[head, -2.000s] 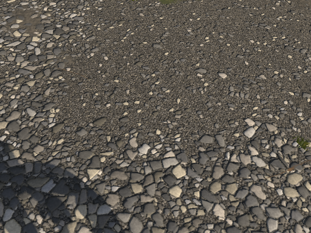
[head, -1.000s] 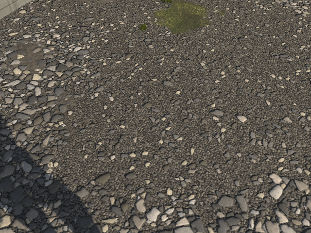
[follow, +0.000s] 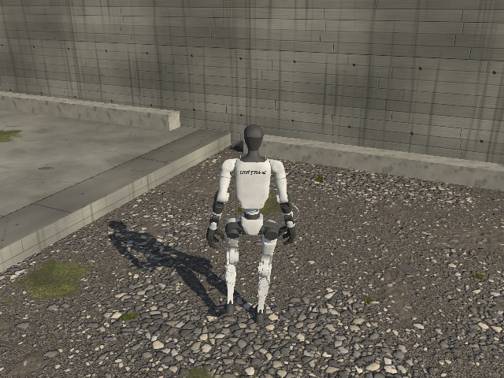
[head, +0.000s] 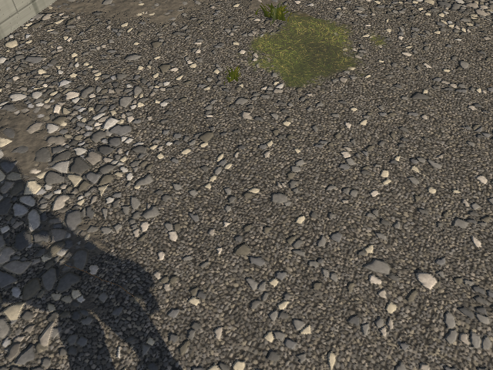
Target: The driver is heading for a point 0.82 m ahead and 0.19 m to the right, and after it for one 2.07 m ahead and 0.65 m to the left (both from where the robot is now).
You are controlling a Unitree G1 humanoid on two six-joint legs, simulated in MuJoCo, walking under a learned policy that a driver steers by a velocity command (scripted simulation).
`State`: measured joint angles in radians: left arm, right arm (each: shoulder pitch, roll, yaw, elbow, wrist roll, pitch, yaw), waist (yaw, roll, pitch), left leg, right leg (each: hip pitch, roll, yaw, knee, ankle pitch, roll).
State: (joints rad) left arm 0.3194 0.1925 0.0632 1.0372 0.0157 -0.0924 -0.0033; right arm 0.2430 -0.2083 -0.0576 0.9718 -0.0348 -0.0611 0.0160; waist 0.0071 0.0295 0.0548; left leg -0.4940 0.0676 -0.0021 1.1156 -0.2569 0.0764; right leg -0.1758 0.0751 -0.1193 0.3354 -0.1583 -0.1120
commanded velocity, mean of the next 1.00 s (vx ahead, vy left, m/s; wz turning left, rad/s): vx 0.50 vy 0.00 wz -0.31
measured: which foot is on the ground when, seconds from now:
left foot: up 0.00-0.34, down 0.36-0.90, up 0.92-1.00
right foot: down 0.00-0.38, up 0.40-0.90, down 0.92-1.00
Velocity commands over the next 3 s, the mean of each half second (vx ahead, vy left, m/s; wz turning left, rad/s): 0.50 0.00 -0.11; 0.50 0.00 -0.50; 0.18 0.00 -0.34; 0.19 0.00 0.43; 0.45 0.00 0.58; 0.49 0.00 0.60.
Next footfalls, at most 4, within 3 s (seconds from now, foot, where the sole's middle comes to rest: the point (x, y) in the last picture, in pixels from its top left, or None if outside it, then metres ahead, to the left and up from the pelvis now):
0.36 left None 0.37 0.12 -0.78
0.92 right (301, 324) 0.61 -0.10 -0.78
1.46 left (286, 250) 0.85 -0.07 -0.78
1.86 right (333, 293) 0.70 -0.19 -0.78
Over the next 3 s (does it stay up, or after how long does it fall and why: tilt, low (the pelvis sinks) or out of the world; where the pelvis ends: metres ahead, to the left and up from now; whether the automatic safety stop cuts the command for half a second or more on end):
stays up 1.26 -0.04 -0.01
